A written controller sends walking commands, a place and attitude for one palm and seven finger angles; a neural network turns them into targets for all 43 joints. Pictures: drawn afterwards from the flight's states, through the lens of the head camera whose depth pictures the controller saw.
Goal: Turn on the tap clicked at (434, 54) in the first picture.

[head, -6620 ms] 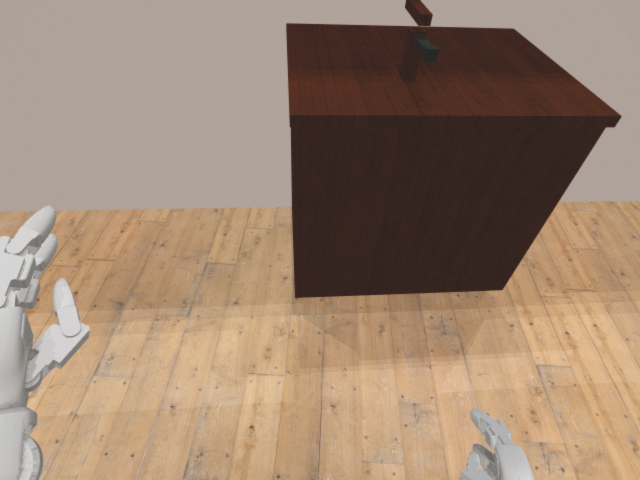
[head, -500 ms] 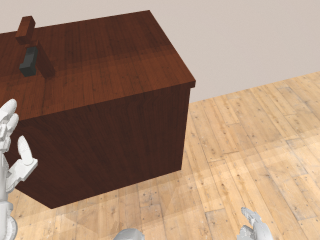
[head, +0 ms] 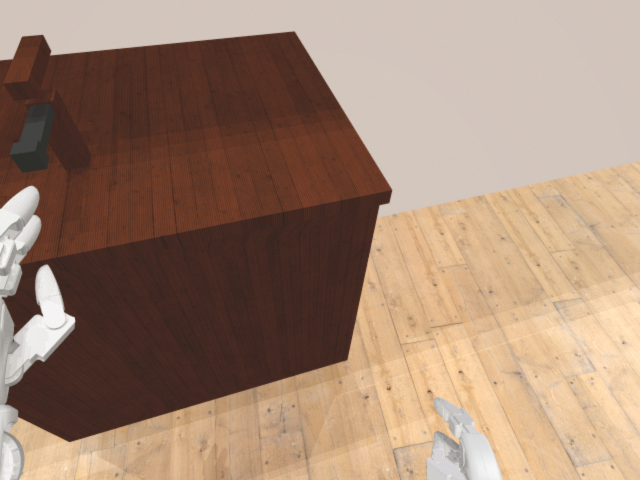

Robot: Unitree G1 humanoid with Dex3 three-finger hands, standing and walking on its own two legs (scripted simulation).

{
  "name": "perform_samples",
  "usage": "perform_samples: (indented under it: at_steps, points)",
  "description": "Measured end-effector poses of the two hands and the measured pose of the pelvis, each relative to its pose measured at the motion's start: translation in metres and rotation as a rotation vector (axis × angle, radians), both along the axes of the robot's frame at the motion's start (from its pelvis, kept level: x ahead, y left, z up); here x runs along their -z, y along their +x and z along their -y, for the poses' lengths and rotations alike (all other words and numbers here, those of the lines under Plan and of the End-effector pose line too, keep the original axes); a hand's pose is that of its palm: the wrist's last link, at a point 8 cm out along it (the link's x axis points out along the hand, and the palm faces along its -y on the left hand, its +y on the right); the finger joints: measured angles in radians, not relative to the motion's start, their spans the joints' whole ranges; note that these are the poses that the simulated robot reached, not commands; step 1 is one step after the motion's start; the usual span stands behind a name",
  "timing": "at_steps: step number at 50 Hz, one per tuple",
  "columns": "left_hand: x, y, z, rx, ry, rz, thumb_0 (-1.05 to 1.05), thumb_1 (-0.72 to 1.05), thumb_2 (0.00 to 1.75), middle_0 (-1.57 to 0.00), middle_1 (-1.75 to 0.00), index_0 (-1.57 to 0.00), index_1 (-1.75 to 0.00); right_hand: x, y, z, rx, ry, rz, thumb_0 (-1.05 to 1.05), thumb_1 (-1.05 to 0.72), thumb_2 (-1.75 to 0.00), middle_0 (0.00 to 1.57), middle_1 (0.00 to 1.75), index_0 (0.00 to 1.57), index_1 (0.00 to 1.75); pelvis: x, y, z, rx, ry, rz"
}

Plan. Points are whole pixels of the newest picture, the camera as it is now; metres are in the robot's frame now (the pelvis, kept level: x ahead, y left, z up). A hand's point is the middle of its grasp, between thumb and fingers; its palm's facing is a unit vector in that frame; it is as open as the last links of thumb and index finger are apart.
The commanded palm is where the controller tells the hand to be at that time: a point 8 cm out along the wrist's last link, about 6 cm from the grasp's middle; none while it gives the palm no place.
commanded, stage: come to a stop and stand still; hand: left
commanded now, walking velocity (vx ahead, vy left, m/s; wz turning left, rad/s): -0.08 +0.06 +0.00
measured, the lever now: (30, 156) +0.44 +0.40 +0.16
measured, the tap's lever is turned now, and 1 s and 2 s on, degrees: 0 0 0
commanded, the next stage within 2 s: look again from close up in 1.04 s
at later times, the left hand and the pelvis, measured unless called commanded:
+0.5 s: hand (36, 401) +0.15 +0.23 +0.17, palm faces +0.41 -0.82 -0.40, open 7.4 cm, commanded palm +0.11 +0.27 +0.18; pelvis -0.05 -0.01 +0.00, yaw +0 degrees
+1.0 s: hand (8, 448) +0.12 +0.24 +0.16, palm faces +0.39 -0.81 -0.43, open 7.4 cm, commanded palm +0.07 +0.27 +0.18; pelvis -0.09 -0.01 +0.00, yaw +0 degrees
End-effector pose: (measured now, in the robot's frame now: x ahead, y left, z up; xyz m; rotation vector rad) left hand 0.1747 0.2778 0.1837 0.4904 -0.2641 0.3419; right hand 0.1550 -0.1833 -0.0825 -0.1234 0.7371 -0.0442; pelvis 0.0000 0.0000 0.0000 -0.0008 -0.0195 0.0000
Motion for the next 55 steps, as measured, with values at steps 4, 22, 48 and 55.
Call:
perform_samples:
  at_steps: [4,22,48,55]
  points:
    - [0.002,-0.001,0.019,-0.012,0.022,-0.025,0.02,0.89,0.9,-0.21,-0.3,-0.21,-0.3,0.012,0.002,0.014,-0.02,0.015,-0.01,0.01,-0.9,-0.9,0.21,0.3,0.21,0.3,0.004,-0.001,0.015,-0.004,-0.007,0.013]
    - [0.007,-0.051,0.015,-0.013,-0.005,0.001,0.02,0.88,0.9,-0.21,-0.3,-0.22,-0.3,-0.011,-0.042,0.089,0.092,-0.206,-0.03,0.01,-0.91,-0.9,0.2,0.3,0.2,0.3,0.004,-0.045,0.014,-0.016,0.012,0.001]
    - [0.007,-0.093,0.004,-0.001,0.01,-0.001,0.02,0.88,0.9,-0.21,-0.3,-0.21,-0.3,0.004,-0.119,0.049,0.071,-0.107,-0.059,0.01,-0.9,-0.9,0.2,0.3,0.21,0.3,0.002,-0.096,0.005,0.006,0.002,0.021]
    - [0.016,-0.1,-0.002,-0.061,-0.023,-0.011,0.02,0.89,0.9,-0.21,-0.3,-0.21,-0.3,0.007,-0.119,0.058,0.078,-0.122,-0.053,0.01,-0.9,-0.9,0.2,0.3,0.2,0.3,0.004,-0.092,0.006,0.004,0.003,0.026]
